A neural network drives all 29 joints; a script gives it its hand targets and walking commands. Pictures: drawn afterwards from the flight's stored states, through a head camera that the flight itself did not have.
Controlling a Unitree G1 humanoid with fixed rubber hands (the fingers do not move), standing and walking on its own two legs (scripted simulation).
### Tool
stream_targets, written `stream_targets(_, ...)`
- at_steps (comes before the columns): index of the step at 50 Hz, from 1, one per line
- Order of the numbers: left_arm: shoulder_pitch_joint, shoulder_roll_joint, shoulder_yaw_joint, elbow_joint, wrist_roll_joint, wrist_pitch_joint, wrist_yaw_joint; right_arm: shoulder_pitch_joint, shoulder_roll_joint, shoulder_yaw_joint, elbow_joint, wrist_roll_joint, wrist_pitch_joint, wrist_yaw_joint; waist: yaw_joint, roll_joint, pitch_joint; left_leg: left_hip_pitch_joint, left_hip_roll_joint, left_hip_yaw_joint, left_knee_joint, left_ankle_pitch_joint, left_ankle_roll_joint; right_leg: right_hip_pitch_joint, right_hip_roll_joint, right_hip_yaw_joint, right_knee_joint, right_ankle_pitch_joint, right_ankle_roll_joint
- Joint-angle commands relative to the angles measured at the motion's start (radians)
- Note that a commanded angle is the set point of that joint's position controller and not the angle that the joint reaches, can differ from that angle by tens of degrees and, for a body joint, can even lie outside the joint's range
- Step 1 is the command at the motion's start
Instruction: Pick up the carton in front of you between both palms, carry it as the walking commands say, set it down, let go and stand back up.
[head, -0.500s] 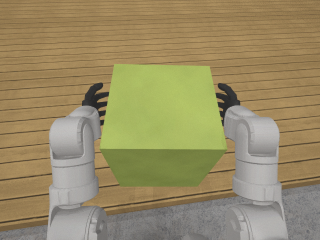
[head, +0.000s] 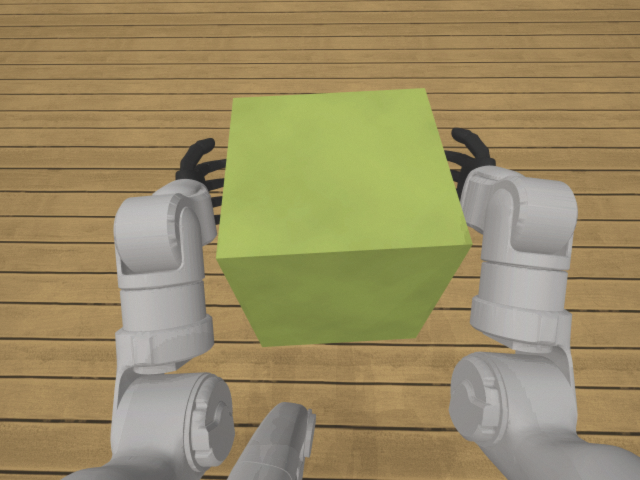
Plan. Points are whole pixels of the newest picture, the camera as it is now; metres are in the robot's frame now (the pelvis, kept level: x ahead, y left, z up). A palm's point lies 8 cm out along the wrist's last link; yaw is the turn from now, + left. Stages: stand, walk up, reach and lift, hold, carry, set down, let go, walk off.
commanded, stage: carry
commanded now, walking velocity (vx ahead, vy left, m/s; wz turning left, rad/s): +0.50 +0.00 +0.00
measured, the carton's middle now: (334, 231) +0.40 +0.03 +0.06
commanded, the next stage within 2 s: none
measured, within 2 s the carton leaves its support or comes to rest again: neither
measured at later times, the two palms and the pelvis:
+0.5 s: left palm out of the picture +0.90 +0.07 +0.32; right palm out of the picture +0.84 -0.23 +0.33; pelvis +0.47 +0.00 +0.12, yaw -3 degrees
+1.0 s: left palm out of the picture +1.17 +0.18 +0.19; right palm out of the picture +1.16 -0.12 +0.19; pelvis +0.85 +0.03 +0.11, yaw -1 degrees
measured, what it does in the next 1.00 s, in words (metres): climbs: left foot 0.11 m higher, then right foot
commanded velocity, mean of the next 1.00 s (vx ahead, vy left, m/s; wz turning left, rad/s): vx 0.50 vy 0.00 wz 0.00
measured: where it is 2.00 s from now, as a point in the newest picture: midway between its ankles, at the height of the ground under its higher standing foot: (349, 115)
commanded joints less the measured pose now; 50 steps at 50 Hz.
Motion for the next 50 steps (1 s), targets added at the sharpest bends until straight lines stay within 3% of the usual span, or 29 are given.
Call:
stream_targets(1,-0.924,-1.040,-0.682,-0.331,-0.559,-0.016,-0.238,-0.678,0.958,0.592,-0.153,0.250,-0.053,0.152,0.014,-0.036,-0.503,-0.452,0.056,0.134,-0.167,-0.103,0.034,0.676,-0.240,0.182,-0.057,1.207,-0.101)
stream_targets(2,-0.934,-1.015,-0.708,-0.361,-0.585,-0.018,-0.247,-0.634,0.890,0.572,-0.163,0.201,-0.065,0.128,-0.038,-0.022,-0.485,-0.147,0.076,0.182,-0.464,0.017,0.019,0.408,-0.199,0.072,-0.168,1.184,-0.073)
stream_targets(3,-0.936,-0.995,-0.713,-0.360,-0.602,-0.017,-0.257,-0.598,0.855,0.564,-0.168,0.167,-0.067,0.106,-0.103,-0.064,-0.512,0.223,0.008,0.244,-0.719,0.186,0.019,0.133,-0.129,-0.051,-0.186,1.513,-0.055)
stream_targets(4,-0.900,-0.977,-0.710,-0.347,-0.603,-0.019,-0.262,-0.556,0.855,0.572,-0.184,0.148,-0.066,0.098,-0.165,-0.187,-0.610,0.554,-0.045,0.274,-0.854,0.397,0.006,0.004,-0.132,-0.047,-0.086,1.715,-0.067)
stream_targets(5,-0.863,-0.962,-0.719,-0.336,-0.599,-0.020,-0.268,-0.556,0.864,0.602,-0.226,0.154,-0.069,0.099,-0.277,-0.236,-0.715,0.821,-0.093,0.282,-0.955,0.543,-0.013,-0.033,-0.162,-0.024,0.125,1.810,-0.070)
stream_targets(6,-0.837,-0.948,-0.736,-0.337,-0.592,-0.022,-0.274,-0.557,0.883,0.652,-0.266,0.182,-0.071,0.106,-0.413,-0.124,-0.806,1.076,-0.093,0.234,-1.194,0.760,0.005,-0.072,-0.125,-0.044,0.523,1.653,-0.031)
stream_targets(7,-0.786,-0.958,-0.751,-0.331,-0.559,-0.023,-0.276,-0.557,0.929,0.703,-0.287,0.238,-0.071,0.123,-0.383,0.077,-0.767,1.161,0.059,-0.044,-1.284,0.934,0.087,-0.230,0.017,0.013,0.911,0.488,-0.001)
stream_targets(8,-0.696,-0.913,-0.715,-0.304,-0.516,-0.015,-0.270,-0.475,0.923,0.744,-0.240,0.269,-0.070,0.140,-0.271,0.406,-1.066,1.357,0.399,-0.679,-1.311,1.414,0.300,-0.381,0.195,0.228,1.410,0.015,0.059)
stream_targets(9,-0.616,-0.822,-0.666,-0.264,-0.445,-0.005,-0.255,-0.496,0.969,0.783,-0.246,0.318,-0.060,0.158,-0.279,0.254,-1.094,1.375,0.344,-0.693,-1.280,1.292,0.299,-0.430,0.174,0.305,1.508,0.036,0.005)
stream_targets(11,-0.624,-0.792,-0.613,-0.280,-0.360,-0.003,-0.235,-0.635,1.025,0.840,-0.328,0.443,-0.048,0.199,-0.237,0.046,-0.863,1.240,0.320,-0.599,-1.358,0.939,0.202,-0.593,0.082,0.210,1.345,0.010,0.009)
stream_targets(13,-0.584,-0.733,-0.553,-0.241,-0.265,-0.002,-0.215,-0.778,1.083,0.898,-0.365,0.554,-0.040,0.229,-0.225,-0.072,-0.671,1.085,0.286,-0.491,-1.402,0.900,0.172,-0.632,0.032,0.133,1.141,-0.043,0.024)
stream_targets(17,-0.542,-0.665,-0.479,-0.096,-0.172,-0.015,-0.196,-0.836,1.088,0.878,-0.280,0.615,-0.028,0.251,-0.264,-0.018,-0.609,1.098,0.233,-0.314,-1.405,1.366,0.078,-0.611,-0.008,0.039,0.668,0.050,0.029)
stream_targets(20,-0.529,-0.649,-0.442,0.021,-0.129,-0.003,-0.181,-0.815,1.082,0.800,-0.127,0.597,-0.015,0.267,-0.286,0.059,-0.556,0.995,0.179,-0.233,-1.411,1.453,0.048,-0.421,0.068,-0.054,0.161,0.312,0.028)
stream_targets(23,-0.601,-0.675,-0.427,0.125,-0.126,0.013,-0.179,-0.810,1.107,0.726,0.066,0.580,-0.006,0.294,-0.195,0.118,-0.577,0.773,0.174,-0.130,-1.302,1.444,-0.045,-0.007,0.069,-0.083,-0.114,0.686,0.002)
stream_targets(24,-0.621,-0.685,-0.423,0.158,-0.129,0.017,-0.180,-0.820,1.112,0.700,0.122,0.572,-0.004,0.301,-0.142,0.100,-0.581,0.680,0.159,-0.090,-1.206,1.341,-0.074,0.137,0.036,-0.086,-0.173,0.782,-0.008)
stream_targets(25,-0.627,-0.699,-0.420,0.187,-0.136,0.022,-0.185,-0.837,1.112,0.666,0.167,0.555,-0.002,0.307,-0.094,0.035,-0.560,0.507,0.129,-0.069,-1.060,0.966,-0.101,0.287,-0.062,-0.004,-0.177,0.876,-0.050)
stream_targets(26,-0.610,-0.705,-0.407,0.211,-0.158,0.032,-0.191,-0.840,1.101,0.626,0.208,0.534,0.007,0.309,-0.056,-0.065,-0.562,0.309,0.056,-0.030,-0.873,0.283,-0.117,0.431,-0.274,0.223,-0.086,1.118,-0.131)
stream_targets(27,-0.646,-0.695,-0.391,0.250,-0.170,0.044,-0.193,-0.844,1.102,0.585,0.247,0.517,0.021,0.304,-0.055,-0.136,-0.644,0.147,0.032,-0.062,-0.692,0.111,-0.146,0.635,-0.465,0.441,0.008,1.350,-0.268)
stream_targets(28,-0.660,-0.742,-0.410,0.259,-0.211,0.055,-0.197,-0.823,1.076,0.544,0.256,0.488,0.030,0.294,-0.044,-0.083,-0.664,0.074,0.074,-0.089,-0.603,0.135,-0.139,0.627,-0.473,0.497,-0.029,1.080,-0.307)
stream_targets(30,-0.756,-0.870,-0.465,0.166,-0.331,0.077,-0.214,-0.780,1.051,0.513,0.186,0.431,0.047,0.267,-0.078,0.015,-0.568,0.080,0.109,-0.046,-0.727,0.293,-0.129,0.414,-0.353,0.413,-0.149,0.745,-0.215)
stream_targets(33,-0.881,-1.029,-0.501,0.080,-0.463,0.096,-0.249,-0.665,1.012,0.412,0.172,0.290,0.059,0.214,-0.084,-0.033,-0.512,0.171,0.124,0.016,-0.911,0.378,-0.142,0.283,-0.284,0.290,-0.199,0.788,-0.112)
stream_targets(38,-0.787,-1.149,-0.518,0.063,-0.507,0.068,-0.309,-0.467,1.047,0.412,0.173,0.141,0.030,0.182,-0.067,-0.109,-0.472,0.184,0.094,0.120,-1.202,0.495,-0.141,0.332,-0.239,0.150,-0.195,1.040,-0.055)
stream_targets(42,-0.573,-1.177,-0.556,-0.007,-0.453,0.027,-0.328,-0.325,1.136,0.531,0.071,0.138,-0.005,0.197,-0.074,-0.171,-0.457,0.336,0.044,0.195,-1.455,0.710,-0.104,0.339,-0.191,-0.003,-0.164,1.178,-0.013)
stream_targets(45,-0.370,-1.152,-0.634,-0.124,-0.397,-0.009,-0.321,-0.210,1.194,0.666,-0.069,0.183,-0.042,0.217,-0.104,-0.191,-0.553,0.746,0.023,0.258,-1.611,0.848,-0.074,0.233,-0.169,-0.107,0.063,1.210,0.036)
stream_targets(46,-0.306,-1.137,-0.671,-0.166,-0.382,-0.021,-0.321,-0.163,1.202,0.710,-0.124,0.197,-0.055,0.227,-0.127,-0.146,-0.593,0.942,0.098,0.203,-1.588,0.826,-0.064,0.101,-0.150,-0.119,0.217,1.010,0.059)
stream_targets(47,-0.235,-1.113,-0.704,-0.197,-0.373,-0.032,-0.323,-0.096,1.207,0.745,-0.168,0.212,-0.066,0.238,-0.138,-0.024,-0.636,1.128,0.306,-0.041,-1.488,1.110,-0.038,-0.087,-0.109,-0.097,0.402,0.549,0.078)
stream_targets(48,-0.159,-1.160,-0.760,-0.253,-0.378,-0.029,-0.321,-0.018,1.175,0.767,-0.184,0.204,-0.077,0.242,-0.141,0.280,-0.760,1.460,0.517,-0.415,-1.475,1.198,0.176,-0.448,0.026,-0.017,0.724,-0.009,0.104)
stream_targets(49,-0.063,-1.127,-0.758,-0.268,-0.345,-0.041,-0.320,0.042,1.213,0.815,-0.246,0.232,-0.091,0.253,-0.136,0.240,-0.778,1.423,0.513,-0.417,-1.523,1.076,0.204,-0.539,-0.003,0.056,0.861,-0.032,0.084)
stream_targets(50,-0.020,-1.128,-0.782,-0.325,-0.338,-0.059,-0.319,0.079,1.232,0.849,-0.319,0.256,-0.106,0.265,-0.137,0.193,-0.708,1.358,0.463,-0.343,-1.541,1.048,0.165,-0.592,-0.038,0.073,0.841,0.009,0.062)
